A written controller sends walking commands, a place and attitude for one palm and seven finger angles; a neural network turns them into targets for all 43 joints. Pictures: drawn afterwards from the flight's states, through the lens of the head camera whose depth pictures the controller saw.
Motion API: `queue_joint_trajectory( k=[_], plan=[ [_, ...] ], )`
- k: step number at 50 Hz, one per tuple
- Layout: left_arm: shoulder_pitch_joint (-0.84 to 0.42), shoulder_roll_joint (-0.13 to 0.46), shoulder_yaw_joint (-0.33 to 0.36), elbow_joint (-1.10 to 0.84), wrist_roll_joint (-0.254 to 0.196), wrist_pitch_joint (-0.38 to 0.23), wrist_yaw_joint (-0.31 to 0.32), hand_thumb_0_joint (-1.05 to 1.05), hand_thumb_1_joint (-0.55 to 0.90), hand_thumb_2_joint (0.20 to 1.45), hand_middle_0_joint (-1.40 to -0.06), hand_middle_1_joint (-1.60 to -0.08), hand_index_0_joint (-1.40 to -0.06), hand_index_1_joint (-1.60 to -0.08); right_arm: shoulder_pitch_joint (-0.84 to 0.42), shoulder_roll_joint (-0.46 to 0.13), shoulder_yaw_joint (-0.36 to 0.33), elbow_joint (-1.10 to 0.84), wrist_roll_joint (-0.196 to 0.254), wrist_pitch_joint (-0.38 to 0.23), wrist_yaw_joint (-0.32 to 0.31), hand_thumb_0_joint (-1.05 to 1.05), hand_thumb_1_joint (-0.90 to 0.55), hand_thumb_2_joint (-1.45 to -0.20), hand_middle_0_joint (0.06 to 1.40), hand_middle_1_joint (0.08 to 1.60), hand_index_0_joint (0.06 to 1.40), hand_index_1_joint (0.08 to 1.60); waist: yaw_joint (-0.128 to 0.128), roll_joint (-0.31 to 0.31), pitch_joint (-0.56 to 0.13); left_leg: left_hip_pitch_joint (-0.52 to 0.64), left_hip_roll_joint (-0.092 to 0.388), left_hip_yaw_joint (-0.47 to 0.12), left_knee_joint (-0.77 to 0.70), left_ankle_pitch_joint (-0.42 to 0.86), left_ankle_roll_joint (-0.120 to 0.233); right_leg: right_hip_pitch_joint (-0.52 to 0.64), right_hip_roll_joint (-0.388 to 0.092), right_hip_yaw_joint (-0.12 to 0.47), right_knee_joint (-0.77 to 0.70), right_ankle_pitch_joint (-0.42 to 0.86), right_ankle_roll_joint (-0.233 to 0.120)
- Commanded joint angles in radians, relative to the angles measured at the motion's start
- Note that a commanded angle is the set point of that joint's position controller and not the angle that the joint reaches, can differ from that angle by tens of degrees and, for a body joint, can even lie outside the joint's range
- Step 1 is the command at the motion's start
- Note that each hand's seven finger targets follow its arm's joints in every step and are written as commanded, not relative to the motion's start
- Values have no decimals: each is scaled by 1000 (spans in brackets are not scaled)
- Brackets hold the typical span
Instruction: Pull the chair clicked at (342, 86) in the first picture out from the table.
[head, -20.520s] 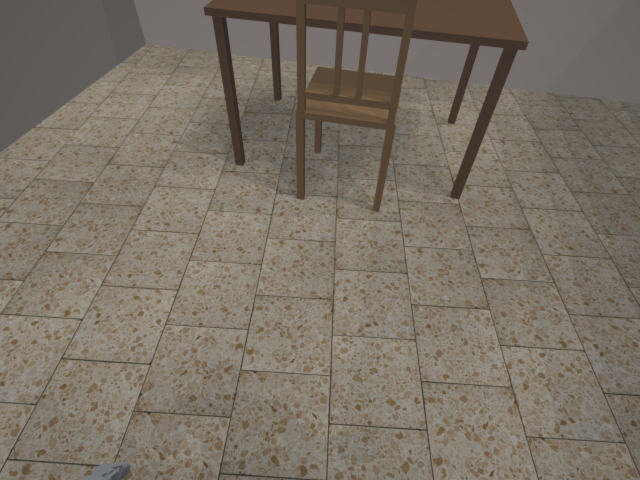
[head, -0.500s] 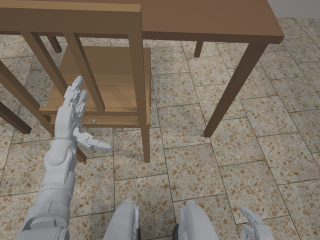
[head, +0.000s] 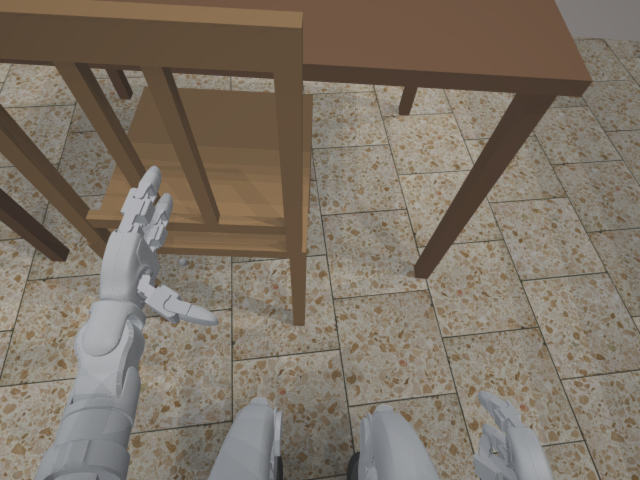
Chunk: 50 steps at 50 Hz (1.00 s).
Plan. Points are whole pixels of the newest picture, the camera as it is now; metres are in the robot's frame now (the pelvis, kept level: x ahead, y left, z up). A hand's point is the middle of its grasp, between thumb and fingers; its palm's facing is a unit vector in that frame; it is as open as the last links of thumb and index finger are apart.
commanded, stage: aim the fingers beside a spindle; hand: left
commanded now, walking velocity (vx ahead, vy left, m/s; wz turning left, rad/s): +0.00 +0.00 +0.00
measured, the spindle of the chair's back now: (125, 156) +0.50 +0.28 +0.05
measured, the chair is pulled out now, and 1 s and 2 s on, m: -0.02 -0.02 -0.02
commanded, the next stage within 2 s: none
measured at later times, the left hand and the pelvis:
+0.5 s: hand (180, 288) +0.33 +0.18 +0.03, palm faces -0.03 -1.00 -0.02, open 16.9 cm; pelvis +0.00 +0.00 +0.00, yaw +0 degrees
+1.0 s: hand (175, 279) +0.33 +0.18 +0.04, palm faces -0.01 -1.00 -0.04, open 16.9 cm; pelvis -0.01 +0.00 +0.00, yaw +0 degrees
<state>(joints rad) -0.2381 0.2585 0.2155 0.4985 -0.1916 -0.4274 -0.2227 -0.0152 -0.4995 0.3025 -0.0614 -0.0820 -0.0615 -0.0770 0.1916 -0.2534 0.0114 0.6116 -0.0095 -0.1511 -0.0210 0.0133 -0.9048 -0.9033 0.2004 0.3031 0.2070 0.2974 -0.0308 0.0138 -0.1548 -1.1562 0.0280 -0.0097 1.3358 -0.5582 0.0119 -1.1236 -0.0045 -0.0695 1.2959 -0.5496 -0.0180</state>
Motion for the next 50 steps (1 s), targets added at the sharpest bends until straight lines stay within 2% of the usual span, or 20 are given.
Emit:
queue_joint_trajectory(
  k=[1, 3, 6, 7, 8, 10, 12, 16, 20, 23, 26, 28, 29, 32, 35, 37, 40, 44, 46, 50],
  plan=[
    [-133, 104, -1, -260, -24, -59, -12, 0, -500, 300, -60, -80, -60, -80, 39, -152, -65, -116, 9, -46, -7, 0, -900, -900, 200, 300, 200, 300, -2, 54, -446, 388, -29, -56, -192, 361, -16, 194, 41, 23, -161, 299, -12],
    [-144, 110, 4, -229, -20, -35, -10, 0, -500, 300, -60, -80, -60, -80, 35, -152, -62, -112, 11, -39, -9, 0, -900, -900, 200, 300, 200, 300, -15, 9, -382, 307, -35, -46, -190, 285, -7, 202, 39, 29, -175, 265, -8],
    [-156, 150, 53, -195, -11, -24, 8, 0, -500, 300, -60, -80, -60, -80, 25, -154, -58, -114, 12, -34, -15, 0, -900, -900, 200, 300, 200, 300, -6, -20, -333, 243, -38, -44, -192, 205, -4, 185, 37, 34, -180, 193, -7],
    [-187, 144, 48, -216, -13, -31, 11, 0, -500, 300, -60, -80, -60, -80, 18, -150, -55, -116, 10, -36, -17, 0, -900, -900, 200, 300, 200, 300, -11, -4, -335, 244, -41, -39, -186, 203, -1, 187, 37, 41, -184, 194, -7],
    [-177, 157, 67, -228, -13, -39, 16, 0, -500, 300, -60, -80, -60, -80, 19, -147, -56, -120, 9, -37, -18, 0, -900, -900, 200, 300, 200, 300, 3, -1, -350, 248, -41, -38, -188, 215, -3, 202, 37, 43, -181, 202, -10],
    [-180, 175, 77, -310, -15, -65, 22, 0, -500, 300, -60, -80, -60, -80, 15, -144, -56, -129, 5, -45, -17, 0, -900, -900, 200, 300, 200, 300, 20, 69, -424, 316, -40, -39, -188, 271, -9, 210, 37, 42, -166, 242, -14],
    [-128, 172, 73, -343, -25, -83, 18, 0, -500, 300, -60, -80, -60, -80, 14, -141, -56, -131, 2, -50, -13, 0, -900, -900, 200, 300, 200, 300, 24, 64, -459, 343, -39, -37, -187, 314, -11, 246, 39, 42, -163, 284, -15],
    [-85, 145, 41, -286, -28, -65, -11, 0, -500, 300, -60, -80, -60, -80, 18, -144, -55, -118, 7, -52, -15, 0, -900, -900, 200, 300, 200, 300, -3, 14, -393, 280, -39, -36, -179, 268, -3, 234, 41, 44, -173, 260, -8],
    [-48, 111, 12, -261, -42, -25, -41, 0, -500, 300, -60, -80, -60, -80, 13, -150, -55, -125, 17, -56, -20, 0, -900, -900, 200, 300, 200, 300, -6, 5, -331, 249, -40, -39, -188, 203, -1, 205, 38, 42, -190, 195, -9],
    [-94, 123, 17, -301, -47, -20, -39, 0, -500, 300, -60, -80, -60, -80, 7, -150, -55, -131, 17, -60, -24, 0, -900, -900, 200, 300, 200, 300, -7, 8, -333, 244, -40, -41, -189, 185, 1, 202, 34, 47, -196, 169, -8],
    [-97, 170, 60, -399, -48, -56, -16, 0, -500, 300, -60, -80, -60, -80, -2, -144, -56, -138, 9, -71, -25, 0, -900, -900, 200, 300, 200, 300, 14, 54, -407, 298, -41, -40, -186, 234, -2, 224, 36, 50, -181, 203, -11],
    [-72, 194, 89, -419, -47, -77, -1, 0, -500, 300, -60, -80, -60, -80, -5, -140, -55, -135, 6, -74, -25, 0, -900, -900, 200, 300, 200, 300, 24, 60, -416, 301, -42, -34, -184, 255, -3, 244, 37, 55, -179, 224, -11],
    [-76, 213, 100, -414, -40, -80, 7, 0, -500, 300, -60, -80, -60, -80, -2, -144, -54, -131, 5, -76, -25, 0, -900, -900, 200, 300, 200, 300, 18, 60, -411, 295, -40, -38, -183, 250, -2, 231, 41, 52, -173, 216, -12],
    [-72, 158, 54, -320, -34, -62, -3, 0, -500, 300, -60, -80, -60, -80, -15, -142, -45, -120, 8, -75, -24, 0, -900, -900, 200, 300, 200, 300, -6, 41, -314, 231, -43, -36, -183, 152, 1, 192, 39, 58, -198, 125, -6],
    [-77, 123, 17, -229, -35, -23, -32, 0, -500, 300, -60, -80, -60, -80, -3, -151, -45, -117, 15, -78, -29, 0, -900, -900, 200, 300, 200, 300, -22, 6, -271, 195, -42, -38, -184, 101, 4, 165, 36, 57, -211, 79, -6],
    [-97, 114, 5, -235, -47, -4, -54, 0, -500, 300, -60, -80, -60, -80, 3, -155, -48, -122, 18, -82, -32, 0, -900, -900, 200, 300, 200, 300, -19, -8, -302, 195, -42, -39, -178, 104, 5, 180, 32, 62, -213, 82, -5],
    [-128, 139, 21, -322, -59, -9, -65, 0, -500, 300, -60, -80, -60, -80, 8, -155, -53, -135, 18, -90, -35, 0, -900, -900, 200, 300, 200, 300, 1, 41, -395, 266, -40, -44, -178, 188, 2, 200, 31, 51, -189, 160, -11],
    [-145, 226, 99, -409, -49, -47, -19, 0, -500, 300, -60, -80, -60, -80, 7, -155, -53, -129, 6, -93, -32, 0, -900, -900, 200, 300, 200, 300, 19, 76, -444, 313, -37, -51, -181, 252, -5, 209, 39, 45, -165, 203, -13],
    [-101, 191, 79, -396, -37, -55, 5, 0, -500, 300, -60, -80, -60, -80, -1, -143, -50, -129, 5, -90, -26, 0, -900, -900, 200, 300, 200, 300, 20, 86, -410, 320, -38, -51, -193, 246, -9, 193, 39, 41, -169, 195, -13],
    [-38, 146, 56, -272, -27, -23, 6, 0, -500, 300, -60, -80, -60, -80, 3, -148, -50, -121, 8, -77, -22, 0, -900, -900, 200, 300, 200, 300, 1, 6, -327, 245, -39, -45, -193, 189, -2, 185, 41, 36, -183, 161, -8]
  ],
)
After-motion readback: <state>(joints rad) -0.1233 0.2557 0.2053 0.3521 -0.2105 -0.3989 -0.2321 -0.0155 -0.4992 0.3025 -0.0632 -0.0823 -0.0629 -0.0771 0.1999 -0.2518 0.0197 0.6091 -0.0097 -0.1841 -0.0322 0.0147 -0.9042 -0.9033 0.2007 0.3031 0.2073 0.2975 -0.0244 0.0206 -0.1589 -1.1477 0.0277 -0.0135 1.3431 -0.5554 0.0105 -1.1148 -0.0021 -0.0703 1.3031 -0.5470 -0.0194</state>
